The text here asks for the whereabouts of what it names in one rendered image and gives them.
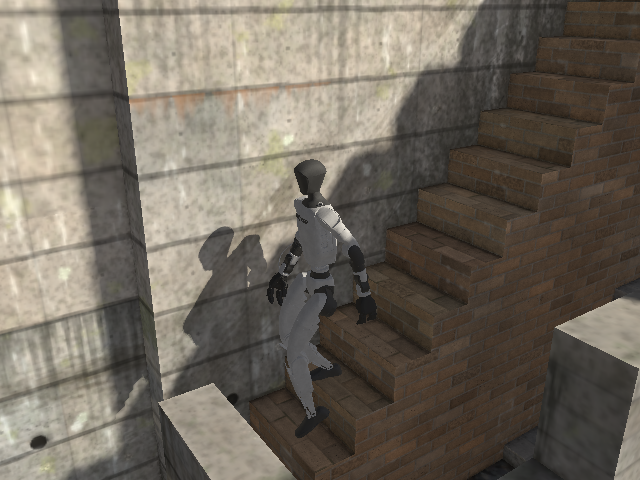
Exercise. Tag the stairs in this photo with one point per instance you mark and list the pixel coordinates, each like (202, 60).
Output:
(537, 224)

